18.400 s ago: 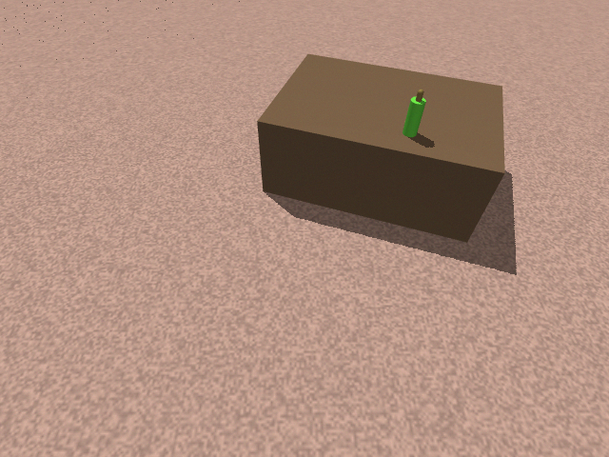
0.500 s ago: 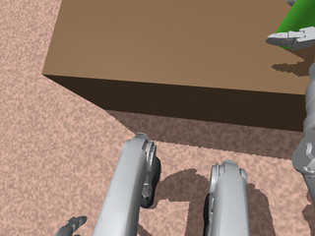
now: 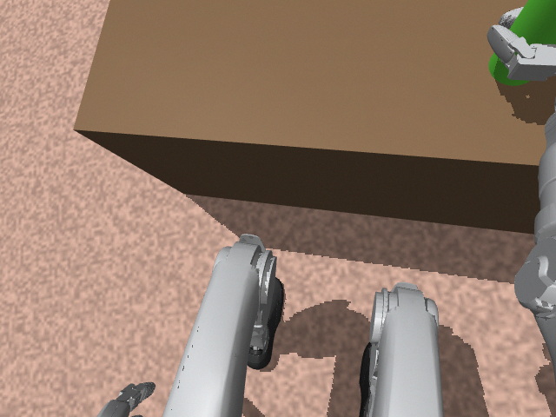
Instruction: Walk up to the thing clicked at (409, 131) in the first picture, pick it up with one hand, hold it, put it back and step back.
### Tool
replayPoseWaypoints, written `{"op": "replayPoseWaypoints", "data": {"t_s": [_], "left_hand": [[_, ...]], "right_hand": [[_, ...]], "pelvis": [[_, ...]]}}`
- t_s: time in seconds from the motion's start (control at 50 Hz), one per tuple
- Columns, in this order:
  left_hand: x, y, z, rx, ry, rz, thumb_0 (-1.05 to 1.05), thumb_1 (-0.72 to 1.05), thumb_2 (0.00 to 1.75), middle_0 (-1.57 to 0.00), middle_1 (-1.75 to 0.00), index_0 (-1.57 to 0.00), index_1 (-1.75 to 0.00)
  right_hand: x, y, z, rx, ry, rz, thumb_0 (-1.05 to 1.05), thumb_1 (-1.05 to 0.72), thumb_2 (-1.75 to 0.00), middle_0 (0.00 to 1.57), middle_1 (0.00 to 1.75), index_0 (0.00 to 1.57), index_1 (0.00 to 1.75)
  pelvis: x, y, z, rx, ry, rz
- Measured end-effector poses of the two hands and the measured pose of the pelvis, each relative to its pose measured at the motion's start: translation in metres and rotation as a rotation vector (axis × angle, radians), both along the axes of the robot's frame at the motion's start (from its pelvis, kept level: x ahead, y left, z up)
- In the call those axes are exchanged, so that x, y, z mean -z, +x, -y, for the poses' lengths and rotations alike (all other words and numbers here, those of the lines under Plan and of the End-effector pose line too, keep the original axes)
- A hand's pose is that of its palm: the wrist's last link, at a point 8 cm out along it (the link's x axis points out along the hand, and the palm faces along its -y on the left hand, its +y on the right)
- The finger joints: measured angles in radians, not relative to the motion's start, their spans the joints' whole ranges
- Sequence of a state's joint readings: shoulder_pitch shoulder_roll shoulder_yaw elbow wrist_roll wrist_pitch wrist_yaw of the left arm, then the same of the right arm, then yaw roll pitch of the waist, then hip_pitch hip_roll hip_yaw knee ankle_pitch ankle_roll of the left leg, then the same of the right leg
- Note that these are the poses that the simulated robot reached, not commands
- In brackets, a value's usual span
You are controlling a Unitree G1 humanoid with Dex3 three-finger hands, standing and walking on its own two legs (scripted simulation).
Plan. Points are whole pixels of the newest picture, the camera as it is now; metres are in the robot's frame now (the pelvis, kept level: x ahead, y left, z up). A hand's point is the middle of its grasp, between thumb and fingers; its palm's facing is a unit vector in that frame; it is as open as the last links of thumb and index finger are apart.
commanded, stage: settle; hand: right
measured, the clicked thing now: out of the picture +0.60 -0.16 +0.05
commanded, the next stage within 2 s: lift in 0.84 s
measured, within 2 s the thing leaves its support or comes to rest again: leaves its support in 0.12 s
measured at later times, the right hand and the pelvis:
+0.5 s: hand out of the picture +0.60 -0.16 +0.10, palm faces +0.05 +1.00 -0.02, open 7.6 cm; pelvis +0.01 +0.00 +0.05, yaw +0 degrees
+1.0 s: hand out of the picture +0.62 -0.15 +0.13, palm faces +0.07 +1.00 -0.02, open 7.6 cm; pelvis +0.02 +0.00 +0.09, yaw +0 degrees
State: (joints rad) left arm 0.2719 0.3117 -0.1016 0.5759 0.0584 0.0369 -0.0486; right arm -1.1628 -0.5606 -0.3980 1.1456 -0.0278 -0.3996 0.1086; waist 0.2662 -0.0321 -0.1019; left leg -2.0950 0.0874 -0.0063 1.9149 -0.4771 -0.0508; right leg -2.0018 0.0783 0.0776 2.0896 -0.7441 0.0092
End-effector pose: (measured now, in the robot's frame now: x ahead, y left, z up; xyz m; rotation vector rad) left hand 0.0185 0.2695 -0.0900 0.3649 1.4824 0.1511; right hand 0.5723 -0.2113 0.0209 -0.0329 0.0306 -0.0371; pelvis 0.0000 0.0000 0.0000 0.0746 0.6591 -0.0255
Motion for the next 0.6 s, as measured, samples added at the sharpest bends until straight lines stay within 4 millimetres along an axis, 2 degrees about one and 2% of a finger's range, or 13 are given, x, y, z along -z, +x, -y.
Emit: {"op": "replayPoseWaypoints", "data": {"t_s": [0.14, 0.4, 0.6], "left_hand": [[-0.005, 0.007, 0.002, -0.006, -0.002, 0.011, 0.00, 0.88, 0.92, -0.21, -0.31, -0.20, -0.32], [-0.035, 0.021, -0.002, -0.017, 0.000, 0.073, 0.00, 0.89, 0.92, -0.21, -0.31, -0.20, -0.32], [-0.058, 0.018, -0.004, -0.038, 0.012, 0.065, 0.01, 0.89, 0.91, -0.21, -0.31, -0.21, -0.32]], "right_hand": [[-0.011, -0.002, 0.004, 0.019, -0.007, -0.003, 0.00, 0.08, -1.06, 0.83, 1.07, 0.85, 1.08], [-0.067, 0.006, 0.003, 0.019, -0.005, -0.012, 0.00, 0.09, -1.06, 0.83, 1.07, 0.86, 1.08], [-0.082, 0.011, -0.005, 0.015, 0.012, -0.024, 0.00, 0.09, -1.06, 0.83, 1.07, 0.86, 1.08]], "pelvis": [[-0.008, 0.003, 0.000, 0.001, -0.005, -0.001], [-0.041, 0.007, -0.001, -0.002, -0.017, 0.010], [-0.062, 0.013, -0.003, -0.012, -0.020, 0.008]]}}
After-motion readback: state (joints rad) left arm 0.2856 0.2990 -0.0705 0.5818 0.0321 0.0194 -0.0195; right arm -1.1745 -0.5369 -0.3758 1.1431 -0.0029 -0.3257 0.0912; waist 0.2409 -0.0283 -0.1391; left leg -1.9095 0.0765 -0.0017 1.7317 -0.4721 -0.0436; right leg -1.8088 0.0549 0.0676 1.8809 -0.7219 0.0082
